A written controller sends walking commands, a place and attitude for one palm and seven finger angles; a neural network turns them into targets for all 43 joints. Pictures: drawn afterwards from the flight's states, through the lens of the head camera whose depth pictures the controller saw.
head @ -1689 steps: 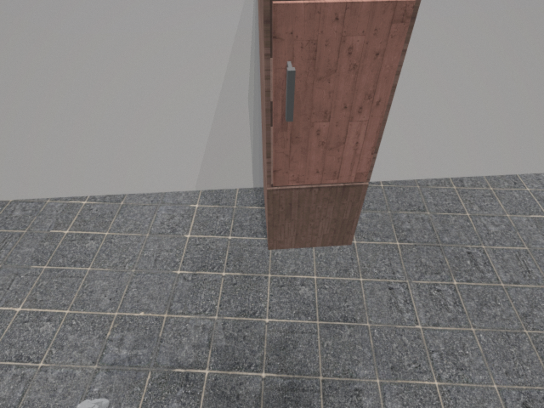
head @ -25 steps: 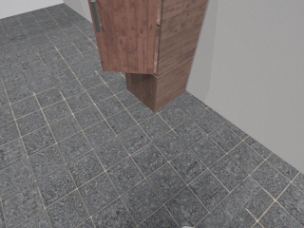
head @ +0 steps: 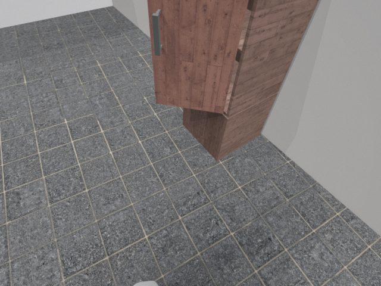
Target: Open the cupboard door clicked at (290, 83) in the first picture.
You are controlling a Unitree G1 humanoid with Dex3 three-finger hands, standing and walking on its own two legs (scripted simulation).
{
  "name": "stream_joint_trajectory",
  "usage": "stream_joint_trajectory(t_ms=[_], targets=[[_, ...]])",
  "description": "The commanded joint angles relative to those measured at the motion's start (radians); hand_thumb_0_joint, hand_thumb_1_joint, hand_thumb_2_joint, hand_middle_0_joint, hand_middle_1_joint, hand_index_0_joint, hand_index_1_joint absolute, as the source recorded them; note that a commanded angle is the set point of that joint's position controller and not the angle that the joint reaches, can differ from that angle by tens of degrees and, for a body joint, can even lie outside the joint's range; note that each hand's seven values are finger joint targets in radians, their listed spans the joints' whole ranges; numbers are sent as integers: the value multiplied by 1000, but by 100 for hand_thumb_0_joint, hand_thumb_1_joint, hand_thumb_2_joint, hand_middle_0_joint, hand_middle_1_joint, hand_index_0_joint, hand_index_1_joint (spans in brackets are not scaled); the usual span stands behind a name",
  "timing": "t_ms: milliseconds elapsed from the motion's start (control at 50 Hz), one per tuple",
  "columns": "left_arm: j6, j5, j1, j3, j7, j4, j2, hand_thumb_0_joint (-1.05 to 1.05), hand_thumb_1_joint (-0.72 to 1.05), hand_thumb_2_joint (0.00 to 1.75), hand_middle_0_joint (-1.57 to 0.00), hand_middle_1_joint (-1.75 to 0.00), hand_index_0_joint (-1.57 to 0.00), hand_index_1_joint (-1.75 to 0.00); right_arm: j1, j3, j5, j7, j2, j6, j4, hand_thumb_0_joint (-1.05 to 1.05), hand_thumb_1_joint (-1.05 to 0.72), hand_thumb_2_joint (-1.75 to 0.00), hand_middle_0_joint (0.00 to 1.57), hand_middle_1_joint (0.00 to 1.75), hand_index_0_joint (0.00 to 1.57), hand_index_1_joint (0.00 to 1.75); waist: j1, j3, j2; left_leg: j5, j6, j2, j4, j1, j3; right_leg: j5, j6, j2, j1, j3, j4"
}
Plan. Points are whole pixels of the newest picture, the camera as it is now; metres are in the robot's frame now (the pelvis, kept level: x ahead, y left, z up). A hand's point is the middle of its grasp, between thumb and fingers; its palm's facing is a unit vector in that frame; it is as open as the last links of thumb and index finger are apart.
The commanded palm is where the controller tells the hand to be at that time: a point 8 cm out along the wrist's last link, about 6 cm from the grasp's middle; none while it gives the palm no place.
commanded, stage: take the last steps up to it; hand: left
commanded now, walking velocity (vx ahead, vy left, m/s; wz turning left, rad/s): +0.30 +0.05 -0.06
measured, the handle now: (158, 33) +0.92 +0.21 +0.05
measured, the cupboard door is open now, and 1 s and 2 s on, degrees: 45 45 45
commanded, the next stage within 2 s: come to a stop and stand still in 0.68 s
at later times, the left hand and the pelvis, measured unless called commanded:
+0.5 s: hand (133, 222) +0.28 +0.17 -0.14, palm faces +0.00 -0.98 -0.20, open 7.4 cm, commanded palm none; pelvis +0.18 +0.00 +0.01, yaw -1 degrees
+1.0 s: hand (123, 190) +0.38 +0.23 -0.16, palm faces +0.00 -0.99 -0.17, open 7.4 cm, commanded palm none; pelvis +0.33 +0.06 +0.01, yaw -3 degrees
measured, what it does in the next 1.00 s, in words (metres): walks ahead: right foot, then left foot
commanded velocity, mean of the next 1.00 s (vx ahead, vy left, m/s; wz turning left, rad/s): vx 0.12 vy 0.00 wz -0.02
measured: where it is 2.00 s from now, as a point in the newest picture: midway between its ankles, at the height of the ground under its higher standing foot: (180, 260)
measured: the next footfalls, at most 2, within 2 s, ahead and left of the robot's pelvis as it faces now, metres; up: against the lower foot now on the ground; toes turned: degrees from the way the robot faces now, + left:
right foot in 0.36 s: +0.23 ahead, -0.10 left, +0.00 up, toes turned -9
left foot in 0.74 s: +0.40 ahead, +0.15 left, +0.00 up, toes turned +5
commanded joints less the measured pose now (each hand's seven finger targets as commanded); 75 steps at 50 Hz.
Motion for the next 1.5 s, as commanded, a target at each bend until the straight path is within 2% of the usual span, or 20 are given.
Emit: stream_joint_trajectory(t_ms=[0, 80, 240, 300, 340, 360, 460, 660, 680, 720, 760, 840, 1000, 1100, 1180, 1280, 1320, 1340, 1400, 1480], targets=[[-31, -2, -193, 13, 7, -152, 71, 0, 90, 90, -20, -30, -20, -30, 295, -40, 5, -51, -183, -13, 33, 0, -90, -90, 20, 30, 20, 30, -130, -74, 249, -99, 198, 351, -342, 382, -472, -8, -71, 41, -570, 74, 584], [-8, 2, -138, 13, -10, -112, 38, 0, 90, 90, -20, -30, -20, -30, 178, -7, 6, -54, -97, -37, 28, 0, -90, -90, 20, 30, 20, 30, -40, -15, 176, 63, 145, 253, -395, 214, -218, 128, -57, 24, -417, 60, 393], [-2, 5, -252, 15, -17, -165, 58, 0, 90, 90, -20, -30, -20, -30, 188, -13, 2, -44, -106, -27, 70, 0, -90, -90, 20, 30, 20, 30, -31, 31, 116, 28, 151, 230, -387, 184, -144, 218, -60, 82, -210, 0, -14], [-12, 8, -146, 31, -12, -135, 103, 0, 90, 90, -20, -30, -20, -30, 179, -7, 9, -42, -92, -21, 84, 0, -90, -90, 20, 30, 20, 30, 27, 17, 24, -1, 85, 143, -192, 81, -86, 264, -81, 113, 54, 1, -184], [-30, 5, 75, 66, 0, -77, 257, 0, 90, 90, -20, -30, -20, -30, 188, 2, 22, -30, -37, -24, 49, 0, -90, -90, 20, 30, 20, 30, 96, -83, -271, -319, -10, -54, 309, -248, 66, 165, -247, -238, 393, 492, -414], [-35, -7, 96, 68, 12, -78, 254, 0, 90, 90, -20, -30, -20, -30, 123, -5, 18, -32, -82, -19, 32, 0, -90, -90, 20, 30, 20, 30, 111, -79, -241, -384, -11, -14, 504, -288, -54, 174, -302, -294, 327, 610, -482], [-55, -5, -101, 29, 20, -123, 119, 0, 90, 90, -20, -30, -20, -30, 119, -4, 11, -18, -9, 7, 54, 0, -90, -90, 20, 30, 20, 30, -22, -18, -85, -108, -48, 74, 395, -157, -85, 378, -224, -142, 26, 194, -509], [-46, -5, -70, 30, 11, -48, 152, 0, 90, 90, -20, -30, -20, -30, 98, -5, 11, -7, -25, -14, 35, 0, -90, -90, 20, 30, 20, 30, -59, -2, -47, 57, -35, -23, -111, 199, 27, 358, -153, -47, -90, 73, -356], [-41, -5, -68, 23, 9, -53, 130, 0, 90, 90, -20, -30, -20, -30, 185, -16, 8, -17, -77, -20, 58, 0, -90, -90, 20, 30, 20, 30, -100, -38, 54, 55, -10, 26, -142, 351, -34, 340, -127, -5, -177, 40, -195], [-40, -7, -85, 3, 8, -113, 67, 0, 90, 90, -20, -30, -20, -30, 377, -43, -5, -45, -230, -16, 79, 0, -90, -90, 20, 30, 20, 30, -163, -129, 293, 129, 189, 388, -289, 505, -497, -138, -68, 163, -434, -29, 323], [-34, -5, -147, 2, 14, -116, 66, 0, 90, 90, -20, -30, -20, -30, 265, -27, 2, -56, -180, -14, 52, 0, -90, -90, 20, 30, 20, 30, -121, -74, 244, 122, 214, 373, -313, 334, -451, -67, -79, 92, -487, 76, 527], [14, -15, -36, -15, 20, -44, 23, 0, 90, 90, -20, -30, -20, -30, 47, 24, 8, -75, -88, -18, 18, 0, -90, -90, 20, 30, 20, 30, -6, -65, 142, 572, 126, 257, -283, 102, -146, 55, -38, 69, -162, 83, 177], [57, 3, -59, 19, 28, -108, 105, 0, 90, 90, -20, -30, -20, -30, 26, -29, 15, -81, -151, 44, 22, 0, -90, -90, 20, 30, 20, 30, -9, -47, 164, 424, 110, 247, -179, 91, -173, 226, -64, 128, -81, 47, -64], [30, 8, -122, 30, 38, -146, 208, 0, 90, 90, -20, -30, -20, -30, 68, -25, 28, -63, -35, 76, 2, 0, -90, -90, 20, 30, 20, 30, -24, -102, -197, -311, -38, -54, 246, 26, -35, 808, -254, -175, -52, 335, -352], [20, 3, -171, 28, 51, -150, 193, 0, 90, 90, -20, -30, -20, -30, 33, -15, 34, -61, -42, 80, -1, 0, -90, -90, 20, 30, 20, 30, -20, -119, -121, -348, -50, -44, 389, -66, -120, 1036, -279, -143, 85, 252, -286], [22, -4, -200, 28, 49, -134, 200, 0, 90, 90, -20, -30, -20, -30, 107, -1, 32, -56, -28, 67, 37, 0, -90, -90, 20, 30, 20, 30, -43, -122, -113, -106, -57, -38, -99, 126, -79, 820, -203, -90, 65, 209, -240], [30, -19, -187, 14, 38, -140, 141, 0, 90, 90, -20, -30, -20, -30, 117, -4, 19, -57, -92, 46, 39, 0, -90, -90, 20, 30, 20, 30, -28, -114, 120, 233, 11, 117, -253, 232, -251, 455, -85, 43, -71, 127, -160], [11, -16, -126, -6, 86, -131, 134, 0, 90, 90, -20, -30, -20, -30, 56, -26, 32, -49, -152, 37, -44, 0, -90, -90, 20, 30, 20, 30, -30, -151, 244, 417, -10, 143, -59, 234, -105, 448, -87, 41, -59, 101, -141], [40, 3, -166, -26, 64, -175, 125, 0, 90, 90, -20, -30, -20, -30, 88, 11, 12, -53, -97, 31, -106, 0, -90, -90, 20, 30, 20, 30, -27, -11, 398, 253, 37, 158, -244, 76, -261, 47, -79, 148, -165, 39, -16], [21, -4, -133, -28, 45, -153, 101, 0, 90, 90, -20, -30, -20, -30, 108, 13, 19, -66, -110, 18, -120, 0, -90, -90, 20, 30, 20, 30, -19, -55, 111, 382, 68, 138, -168, 175, -213, 220, -88, 128, -135, 88, -120]])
